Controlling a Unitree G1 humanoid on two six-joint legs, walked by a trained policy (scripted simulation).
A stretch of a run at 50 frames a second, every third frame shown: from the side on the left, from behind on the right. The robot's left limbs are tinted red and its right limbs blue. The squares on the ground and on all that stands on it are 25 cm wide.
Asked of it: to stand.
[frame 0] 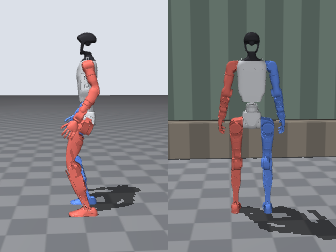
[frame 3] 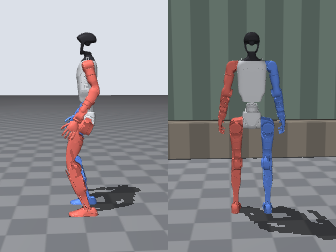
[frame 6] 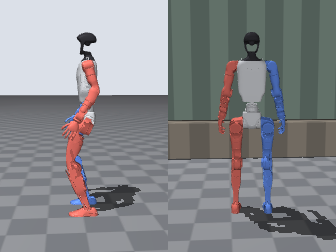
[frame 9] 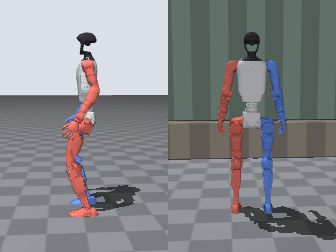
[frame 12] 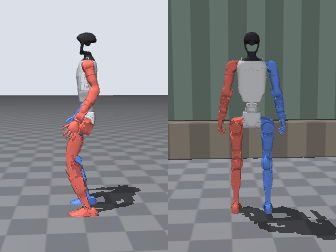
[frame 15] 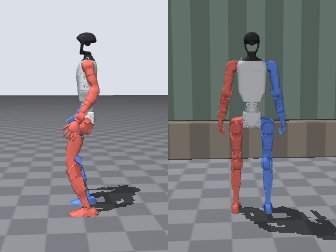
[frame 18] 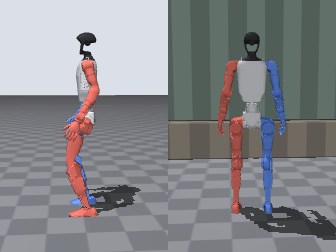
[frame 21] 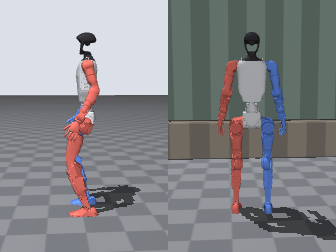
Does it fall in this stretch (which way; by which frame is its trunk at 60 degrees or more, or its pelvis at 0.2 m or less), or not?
no
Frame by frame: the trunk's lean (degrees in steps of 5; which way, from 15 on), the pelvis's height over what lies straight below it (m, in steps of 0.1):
0: 0, 0.8
3: 0, 0.8
6: 0, 0.8
9: 0, 0.8
12: 0, 0.8
15: 0, 0.8
18: 0, 0.8
21: 0, 0.8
